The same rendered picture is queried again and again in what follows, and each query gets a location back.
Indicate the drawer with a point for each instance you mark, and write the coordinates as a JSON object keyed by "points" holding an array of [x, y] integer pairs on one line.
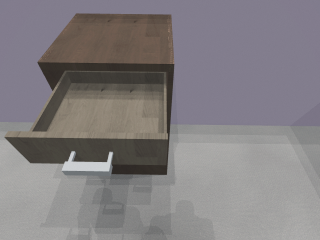
{"points": [[93, 113]]}

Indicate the cabinet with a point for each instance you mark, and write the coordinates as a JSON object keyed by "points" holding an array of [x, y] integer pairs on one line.
{"points": [[120, 43]]}

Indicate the handle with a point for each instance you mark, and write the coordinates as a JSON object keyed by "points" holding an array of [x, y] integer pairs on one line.
{"points": [[77, 168]]}

